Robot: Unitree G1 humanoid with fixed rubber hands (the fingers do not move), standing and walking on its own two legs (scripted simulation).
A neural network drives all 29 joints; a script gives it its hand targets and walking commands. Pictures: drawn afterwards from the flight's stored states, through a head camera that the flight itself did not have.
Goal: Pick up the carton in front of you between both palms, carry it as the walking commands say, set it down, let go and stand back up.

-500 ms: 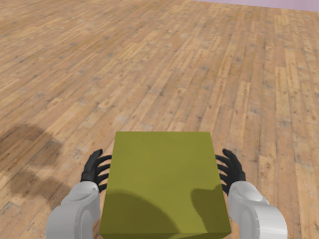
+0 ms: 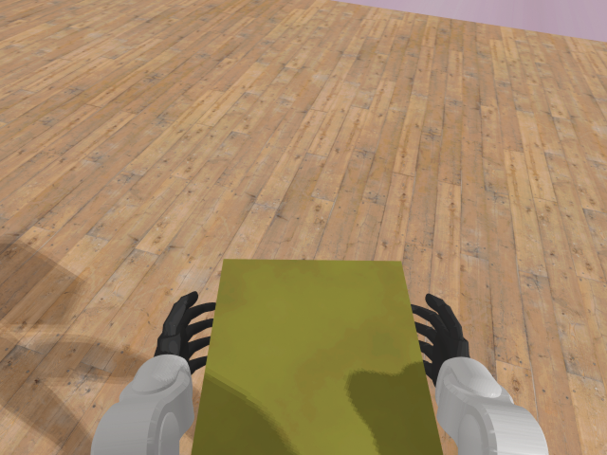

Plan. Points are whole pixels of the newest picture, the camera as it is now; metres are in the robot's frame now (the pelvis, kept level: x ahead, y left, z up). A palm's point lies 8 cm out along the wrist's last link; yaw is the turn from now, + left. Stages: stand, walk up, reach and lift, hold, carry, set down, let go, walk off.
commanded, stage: carry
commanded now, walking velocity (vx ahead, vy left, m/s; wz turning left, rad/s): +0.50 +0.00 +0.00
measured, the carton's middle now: (309, 382) +0.25 +0.00 +0.00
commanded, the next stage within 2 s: none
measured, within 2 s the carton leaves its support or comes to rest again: neither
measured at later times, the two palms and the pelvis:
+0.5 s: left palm (231, 162) +0.56 +0.12 +0.10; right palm (408, 165) +0.58 -0.18 +0.09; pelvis +0.33 -0.04 +0.00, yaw +3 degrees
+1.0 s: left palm (229, 81) +0.91 +0.16 +0.07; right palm (359, 84) +0.90 -0.14 +0.08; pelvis +0.67 +0.01 +0.00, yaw +0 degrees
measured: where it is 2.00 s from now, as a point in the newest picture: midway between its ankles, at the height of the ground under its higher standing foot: (291, 216)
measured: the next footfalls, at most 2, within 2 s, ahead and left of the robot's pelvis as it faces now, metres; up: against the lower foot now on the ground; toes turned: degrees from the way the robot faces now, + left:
right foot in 0.16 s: +0.31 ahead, -0.12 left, +0.00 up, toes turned -9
left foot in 0.68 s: +0.64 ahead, +0.10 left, +0.00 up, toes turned +12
